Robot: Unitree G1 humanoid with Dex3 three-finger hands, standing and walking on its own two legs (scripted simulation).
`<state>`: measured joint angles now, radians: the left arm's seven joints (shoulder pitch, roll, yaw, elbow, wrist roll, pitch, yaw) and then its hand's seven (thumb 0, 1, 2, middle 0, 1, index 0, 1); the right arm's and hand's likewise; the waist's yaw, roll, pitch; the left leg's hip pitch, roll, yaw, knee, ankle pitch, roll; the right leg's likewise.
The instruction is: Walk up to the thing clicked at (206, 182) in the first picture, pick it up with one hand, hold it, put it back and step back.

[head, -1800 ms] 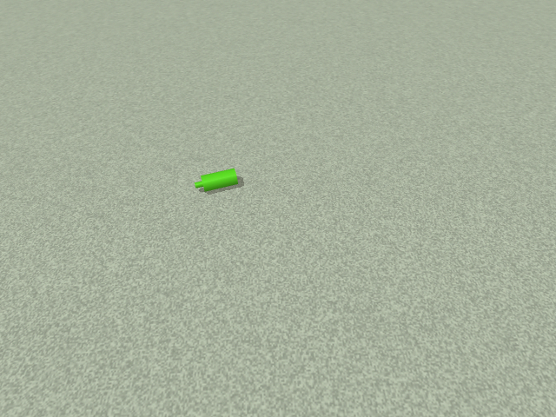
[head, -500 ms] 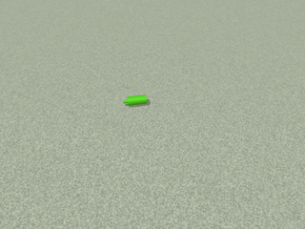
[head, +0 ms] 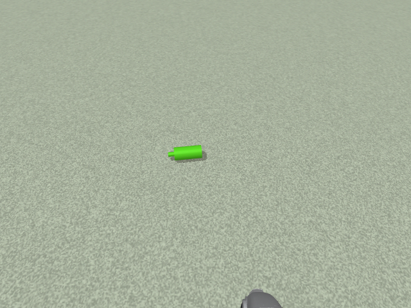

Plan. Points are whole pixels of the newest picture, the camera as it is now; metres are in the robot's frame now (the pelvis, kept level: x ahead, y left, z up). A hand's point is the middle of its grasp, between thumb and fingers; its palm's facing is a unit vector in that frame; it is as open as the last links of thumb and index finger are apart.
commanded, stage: walk up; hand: left
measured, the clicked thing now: (184, 152) +1.11 +0.11 -0.73
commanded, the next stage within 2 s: none
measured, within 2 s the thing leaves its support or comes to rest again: neither
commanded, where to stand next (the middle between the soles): +0.76 -0.22 m, yaw +8 degrees
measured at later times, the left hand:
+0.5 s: hand (127, 272) +0.24 +0.20 -0.16, palm faces +0.05 -0.95 -0.32, open 7.4 cm
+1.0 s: hand (168, 183) +0.47 +0.11 -0.13, palm faces +0.07 -0.91 -0.41, open 7.3 cm
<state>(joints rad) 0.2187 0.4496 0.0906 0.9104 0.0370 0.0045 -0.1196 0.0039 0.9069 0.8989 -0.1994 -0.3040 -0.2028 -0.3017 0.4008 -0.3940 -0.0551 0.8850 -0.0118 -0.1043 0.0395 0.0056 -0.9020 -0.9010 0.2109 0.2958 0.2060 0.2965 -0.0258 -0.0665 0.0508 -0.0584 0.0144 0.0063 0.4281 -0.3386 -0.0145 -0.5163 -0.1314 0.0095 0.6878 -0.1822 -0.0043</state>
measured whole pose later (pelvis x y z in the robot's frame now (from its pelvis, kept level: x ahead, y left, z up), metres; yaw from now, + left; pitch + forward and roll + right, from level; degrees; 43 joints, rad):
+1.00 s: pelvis +0.42 -0.18 -0.02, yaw +5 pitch -2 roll +0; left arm 0.30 0.43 0.08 0.82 0.02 -0.05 -0.08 0.00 0.91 0.90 -0.20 -0.30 -0.20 -0.30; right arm 0.32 -0.47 -0.06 0.91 0.00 -0.05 0.00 0.01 -0.91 -0.90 0.21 0.30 0.20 0.30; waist 0.02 0.03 0.05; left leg -0.42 0.07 -0.04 1.11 -0.45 0.04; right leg -0.37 -0.07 -0.08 0.70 -0.29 -0.01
